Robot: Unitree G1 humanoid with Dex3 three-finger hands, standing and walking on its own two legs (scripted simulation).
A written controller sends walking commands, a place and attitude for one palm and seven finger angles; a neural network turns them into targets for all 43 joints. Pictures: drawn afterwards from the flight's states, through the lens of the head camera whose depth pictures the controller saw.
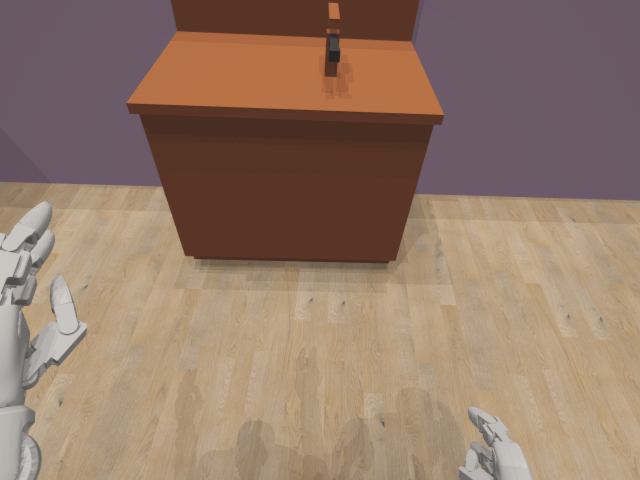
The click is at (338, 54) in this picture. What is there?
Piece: tap's lever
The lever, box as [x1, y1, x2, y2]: [329, 47, 339, 61]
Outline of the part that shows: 329,47 329,61 339,61 339,48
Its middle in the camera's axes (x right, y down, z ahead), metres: +0.03 -0.48 +1.00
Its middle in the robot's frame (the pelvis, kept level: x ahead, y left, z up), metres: +1.08 +0.04 +0.08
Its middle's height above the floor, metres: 0.85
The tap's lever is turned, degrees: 0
